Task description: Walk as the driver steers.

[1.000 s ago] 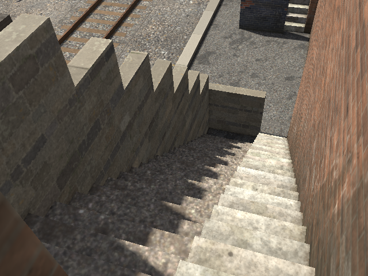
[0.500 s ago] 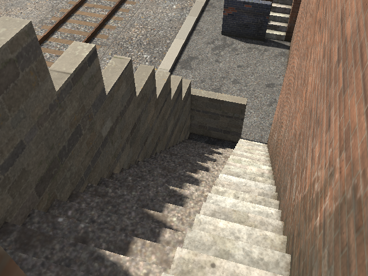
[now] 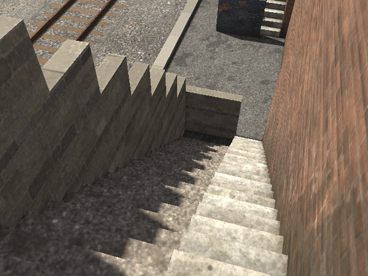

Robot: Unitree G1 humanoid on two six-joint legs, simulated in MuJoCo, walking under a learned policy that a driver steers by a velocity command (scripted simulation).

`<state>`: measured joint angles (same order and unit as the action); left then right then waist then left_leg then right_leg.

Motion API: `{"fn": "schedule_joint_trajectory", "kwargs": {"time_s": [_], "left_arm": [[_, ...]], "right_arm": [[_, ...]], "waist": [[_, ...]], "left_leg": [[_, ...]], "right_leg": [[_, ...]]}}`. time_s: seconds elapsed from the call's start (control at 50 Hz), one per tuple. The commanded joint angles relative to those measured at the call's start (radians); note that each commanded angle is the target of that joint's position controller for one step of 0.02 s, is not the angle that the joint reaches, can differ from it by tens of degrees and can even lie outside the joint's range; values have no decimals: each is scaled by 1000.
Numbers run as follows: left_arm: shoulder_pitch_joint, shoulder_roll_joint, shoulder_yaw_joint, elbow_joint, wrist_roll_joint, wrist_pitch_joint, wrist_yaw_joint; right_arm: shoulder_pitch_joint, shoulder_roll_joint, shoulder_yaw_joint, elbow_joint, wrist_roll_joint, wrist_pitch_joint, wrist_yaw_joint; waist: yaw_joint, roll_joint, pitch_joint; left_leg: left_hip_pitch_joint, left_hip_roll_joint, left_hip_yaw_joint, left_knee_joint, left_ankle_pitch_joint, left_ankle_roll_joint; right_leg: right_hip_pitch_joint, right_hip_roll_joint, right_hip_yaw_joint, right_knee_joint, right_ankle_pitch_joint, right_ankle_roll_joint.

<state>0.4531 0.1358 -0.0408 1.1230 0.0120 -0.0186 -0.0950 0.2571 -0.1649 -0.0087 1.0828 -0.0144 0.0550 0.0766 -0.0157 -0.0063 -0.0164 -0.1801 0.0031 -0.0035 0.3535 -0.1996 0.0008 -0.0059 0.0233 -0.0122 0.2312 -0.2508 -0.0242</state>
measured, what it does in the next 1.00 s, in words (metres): stands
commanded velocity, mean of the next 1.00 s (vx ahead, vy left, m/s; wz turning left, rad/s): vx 0.08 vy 0.00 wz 0.00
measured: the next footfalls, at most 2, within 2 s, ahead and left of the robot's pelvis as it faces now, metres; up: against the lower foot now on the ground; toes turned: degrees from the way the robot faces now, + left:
right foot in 1.48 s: +0.23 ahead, -0.12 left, -0.21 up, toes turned -7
left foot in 1.78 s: +0.42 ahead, +0.07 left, -0.22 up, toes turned -2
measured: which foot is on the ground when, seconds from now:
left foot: down 0.00-1.00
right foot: down 0.00-1.00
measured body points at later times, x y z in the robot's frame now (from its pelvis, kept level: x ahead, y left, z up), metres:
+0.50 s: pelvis -0.02 +0.01 +0.00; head +0.00 +0.02 +0.45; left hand -0.07 +0.24 -0.16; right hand -0.02 -0.24 -0.15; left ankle -0.01 +0.12 -0.75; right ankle -0.08 -0.10 -0.75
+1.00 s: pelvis +0.03 +0.02 -0.02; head +0.04 +0.04 +0.43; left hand -0.10 +0.23 -0.17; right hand +0.09 -0.20 -0.17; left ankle +0.02 +0.12 -0.75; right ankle -0.08 -0.10 -0.75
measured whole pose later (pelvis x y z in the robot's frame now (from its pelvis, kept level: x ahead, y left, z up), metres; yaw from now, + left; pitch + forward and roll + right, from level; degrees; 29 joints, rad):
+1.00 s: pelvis +0.03 +0.02 -0.02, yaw +2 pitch +3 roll -1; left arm 0.58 0.14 0.01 1.07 -0.05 -0.03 0.05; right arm 0.26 -0.16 -0.03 1.02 0.06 -0.04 0.03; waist 0.02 -0.01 -0.06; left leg -0.35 0.01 0.06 0.63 -0.33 0.06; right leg -0.09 -0.01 -0.04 0.46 -0.42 -0.01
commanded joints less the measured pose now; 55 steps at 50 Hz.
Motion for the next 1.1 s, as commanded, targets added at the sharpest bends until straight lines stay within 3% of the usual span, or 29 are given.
{"fn": "schedule_joint_trajectory", "kwargs": {"time_s": [0.02,0.34,0.36,0.38,0.4,0.44,0.46,0.48,0.54,0.7,0.72,0.74,0.8,0.82,0.84,0.86,0.88,0.9,0.92,0.94,0.96,0.98,1.0,1.02,1.04,1.06,1.08,1.1], "left_arm": [[75,105,19,-6,-7,0,-23],[-56,139,41,-37,-8,19,-16],[98,42,19,13,-1,42,95],[108,60,19,13,-11,59,147],[98,81,21,1,-21,70,165],[85,113,29,-18,-15,85,173],[109,112,31,-15,-12,88,174],[116,113,34,-27,-21,75,179],[157,68,21,-29,-20,59,176],[268,34,4,-46,-24,44,180],[298,4,-7,-37,-20,40,182],[313,-5,-11,-33,-22,36,185],[326,34,0,-40,-46,17,193],[221,147,27,-34,25,-12,111],[191,155,42,-48,22,-33,82],[189,155,51,-46,17,-45,79],[231,106,45,-21,22,-60,93],[213,86,41,-32,24,-75,109],[196,92,47,-30,27,-83,127],[176,108,55,-23,42,-79,131],[363,97,70,-4,-106,-10,152],[349,142,84,-2,-121,26,162],[297,114,86,-24,-102,44,156],[267,79,82,-54,-81,54,152],[278,14,73,-65,-55,59,150],[277,82,99,-54,-44,62,141],[76,120,101,-143,54,53,114],[-236,-16,48,-232,132,-44,118]], "right_arm": [[33,-52,2,-3,6,8,32],[-50,-67,-15,31,10,-11,41],[66,-149,-29,61,3,-8,-67],[69,-165,-39,64,23,-20,-114],[34,-153,-35,53,31,-29,-131],[11,-130,-35,40,21,-37,-146],[37,-129,-38,46,15,-41,-150],[21,-154,-50,33,27,-37,-157],[49,-136,-53,27,26,-27,-157],[100,-124,-55,17,21,-14,-148],[118,-100,-47,24,17,-14,-145],[119,-100,-45,26,19,-14,-144],[103,-110,-43,17,38,-22,-140],[34,-41,-30,-32,-26,-39,-52],[0,-48,-40,-46,-39,-57,-14],[-11,-55,-46,-61,-45,-77,-9],[-37,-28,-39,-97,-44,-99,-23],[-76,-13,-28,-135,-38,-124,-34],[-91,-2,-23,-158,-31,-142,-44],[-83,-11,-20,-168,-29,-150,-51],[130,-74,-44,-23,159,-104,-56],[208,-41,-35,-13,139,-84,-52],[245,-79,-48,3,104,-76,-52],[302,-133,-65,3,94,-68,-54],[375,-233,-101,26,116,-70,-63],[396,-246,-121,50,103,-79,-66],[280,-208,-84,-22,-14,-81,-82],[210,-15,-31,-110,-87,-148,-58]], "waist": [[-18,-21,24],[-5,28,24],[-6,-67,57],[10,-50,79],[12,-14,117],[15,29,102],[12,34,85],[17,45,76],[8,30,53],[0,0,62],[0,-5,46],[2,-10,72],[6,-26,98],[-9,-120,45],[16,-111,117],[30,-147,154],[41,-161,172],[50,-154,143],[47,-135,104],[44,-95,71],[34,-41,112],[-12,-93,142],[-31,-72,197],[-56,20,181],[-70,273,128],[-62,131,124],[-59,145,94],[-168,200,-127]], "left_leg": [[-22,13,15,16,303,37],[15,19,-3,-22,298,24],[-9,147,-99,-41,179,72],[-31,151,-118,-31,157,82],[-61,145,-118,-34,141,80],[-62,134,-112,-31,140,76],[-53,131,-112,-27,130,78],[-51,129,-124,-13,151,79],[-30,131,-126,-1,149,84],[-8,111,-104,22,156,78],[7,109,-108,-9,94,72],[1,100,-109,-32,37,66],[-6,69,-86,-20,5,63],[-87,4,11,68,-244,42],[-188,-43,84,159,-251,22],[-284,-41,100,226,-240,30],[-383,4,61,271,-227,45],[-451,22,38,329,-254,51],[-500,31,34,376,-288,50],[-499,33,65,396,-271,44],[-190,21,70,287,-138,73],[-59,-20,98,276,-56,67],[57,5,54,246,-30,64],[107,95,-79,157,-72,90],[82,315,-394,-7,-188,209],[10,377,-577,-53,-289,279],[84,323,-471,21,-15,265],[215,315,-574,72,-99,376]], "right_leg": [[8,-56,46,25,560,4],[-62,-25,27,-10,310,10],[-84,-132,6,38,100,-12],[-118,-128,32,34,51,-7],[-155,-133,41,32,46,-4],[-167,-127,37,35,39,3],[-165,-119,34,44,30,4],[-185,-110,34,65,34,7],[-205,-111,37,69,39,6],[-238,-119,51,57,65,11],[-230,-121,57,26,4,13],[-237,-118,62,1,-50,12],[-242,-113,77,-30,-139,2],[-160,-110,97,-32,-279,-85],[-160,-154,149,-70,-333,-147],[-126,-223,205,-71,-304,-204],[-69,-317,290,-53,-176,-262],[-13,-352,320,-4,9,-286],[36,-366,311,46,158,-292],[41,-344,257,95,260,-285],[-170,-214,77,105,144,-173],[-320,-164,41,155,-29,-111],[-484,-108,12,200,-182,-64],[-546,-61,-27,340,-318,-36],[-571,9,-34,618,-423,-15],[-578,-11,76,768,-364,-20],[-644,-33,91,903,-312,-21],[-903,18,163,1300,-299,-18]]}}
Over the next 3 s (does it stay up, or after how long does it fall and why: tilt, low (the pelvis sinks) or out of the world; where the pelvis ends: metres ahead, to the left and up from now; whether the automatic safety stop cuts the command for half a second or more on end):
stays up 0.80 -0.16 -0.72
